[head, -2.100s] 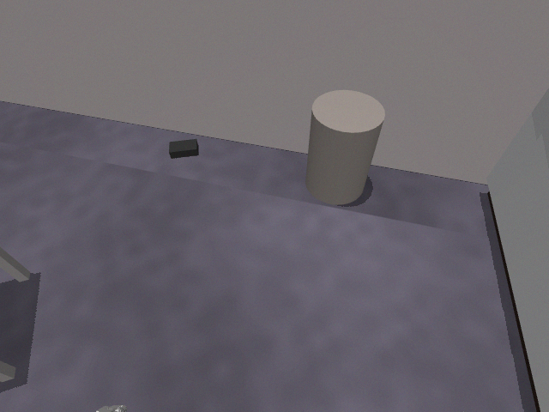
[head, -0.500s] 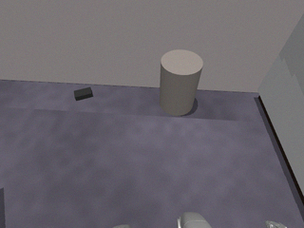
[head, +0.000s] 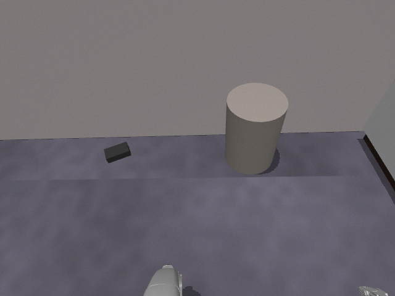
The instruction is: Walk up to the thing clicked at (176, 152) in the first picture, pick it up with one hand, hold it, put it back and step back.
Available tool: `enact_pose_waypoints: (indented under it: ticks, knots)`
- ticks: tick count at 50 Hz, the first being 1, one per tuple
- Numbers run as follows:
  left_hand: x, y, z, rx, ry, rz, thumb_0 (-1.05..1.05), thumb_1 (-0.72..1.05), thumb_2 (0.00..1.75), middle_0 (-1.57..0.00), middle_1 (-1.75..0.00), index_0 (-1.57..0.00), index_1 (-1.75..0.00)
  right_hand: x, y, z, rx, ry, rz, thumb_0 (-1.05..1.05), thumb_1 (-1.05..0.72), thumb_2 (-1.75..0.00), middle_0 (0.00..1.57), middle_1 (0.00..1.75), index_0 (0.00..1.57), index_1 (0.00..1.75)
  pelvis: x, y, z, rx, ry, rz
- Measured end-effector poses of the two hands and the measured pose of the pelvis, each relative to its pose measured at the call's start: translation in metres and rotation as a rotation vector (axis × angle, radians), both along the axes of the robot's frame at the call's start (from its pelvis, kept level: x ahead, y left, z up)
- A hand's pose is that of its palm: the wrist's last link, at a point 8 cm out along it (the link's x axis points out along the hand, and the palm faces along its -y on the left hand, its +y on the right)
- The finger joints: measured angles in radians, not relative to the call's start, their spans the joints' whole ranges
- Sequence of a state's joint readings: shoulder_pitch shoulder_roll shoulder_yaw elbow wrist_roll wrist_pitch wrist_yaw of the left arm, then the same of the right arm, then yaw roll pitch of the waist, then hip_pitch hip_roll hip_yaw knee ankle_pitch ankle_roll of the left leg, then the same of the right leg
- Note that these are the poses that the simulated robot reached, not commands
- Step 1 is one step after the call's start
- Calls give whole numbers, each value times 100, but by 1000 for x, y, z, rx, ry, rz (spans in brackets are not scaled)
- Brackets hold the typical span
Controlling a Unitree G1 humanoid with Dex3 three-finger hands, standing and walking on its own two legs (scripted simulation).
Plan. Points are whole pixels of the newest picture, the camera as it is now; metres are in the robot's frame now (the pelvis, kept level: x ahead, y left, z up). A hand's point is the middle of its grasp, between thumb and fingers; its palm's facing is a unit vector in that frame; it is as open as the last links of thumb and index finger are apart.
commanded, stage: walk up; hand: left
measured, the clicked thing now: (117, 152) +1.02 +0.62 -0.73
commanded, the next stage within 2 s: none
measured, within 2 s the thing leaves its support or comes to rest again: neither
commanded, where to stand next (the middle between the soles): +0.59 +0.47 m, yaw -12 degrees
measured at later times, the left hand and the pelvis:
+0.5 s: hand (54, 218) +0.31 +0.42 -0.12, palm faces -0.13 -0.85 -0.52, open 7.4 cm; pelvis +0.19 +0.14 -0.01, yaw -7 degrees
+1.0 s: hand (19, 177) +0.45 +0.61 -0.14, palm faces -0.17 -0.83 -0.54, open 7.4 cm; pelvis +0.35 +0.30 -0.01, yaw -9 degrees
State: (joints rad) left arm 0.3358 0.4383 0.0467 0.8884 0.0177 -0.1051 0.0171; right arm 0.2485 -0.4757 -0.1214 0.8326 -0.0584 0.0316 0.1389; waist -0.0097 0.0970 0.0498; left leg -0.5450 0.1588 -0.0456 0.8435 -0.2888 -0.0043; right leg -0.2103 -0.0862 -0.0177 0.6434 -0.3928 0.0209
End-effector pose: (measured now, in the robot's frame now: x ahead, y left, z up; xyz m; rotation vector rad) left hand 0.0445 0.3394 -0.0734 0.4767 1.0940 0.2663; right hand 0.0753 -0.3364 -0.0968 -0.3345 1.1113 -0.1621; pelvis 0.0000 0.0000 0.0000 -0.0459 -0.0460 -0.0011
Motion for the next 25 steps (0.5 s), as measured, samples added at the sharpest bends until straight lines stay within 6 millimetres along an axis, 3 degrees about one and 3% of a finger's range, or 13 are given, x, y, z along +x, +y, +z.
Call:
enact_pose_waypoints:
  ticks: [4, 7, 15, 21, 25]
  knots:
    - [30, 54, -26, 9, 62, -7, 1, 89, 89, -21, -30, -21, -30, 41, 30, 6, -68, -57, -17, 1, -90, -90, 20, 30, 21, 30, 35, 45, -16, 27, 4, -19]
    - [62, 79, -33, 13, 101, -7, 1, 90, 89, -21, -30, -21, -30, 50, 56, 12, -78, -79, -62, 1, -90, -90, 20, 30, 21, 30, 54, 68, -15, 20, 7, -35]
    - [153, 102, -12, -32, 82, -87, 1, 90, 89, -21, -30, -21, -30, 49, 117, 20, -31, 28, -142, 1, -90, -90, 20, 30, 21, 30, 112, 107, 12, 43, 14, -79]
    - [219, 110, 1, -15, 57, -130, 1, 90, 89, -21, -30, -21, -30, 63, 144, -4, 15, 99, -188, 1, -90, -90, 20, 30, 21, 30, 161, 131, 9, 53, 12, -103]
    - [259, 122, 1, 25, -18, -137, 1, 90, 89, -21, -30, -21, -30, 95, 160, -30, 44, 121, -182, 1, -90, -90, 20, 30, 21, 30, 191, 140, -7, 31, 8, -113]
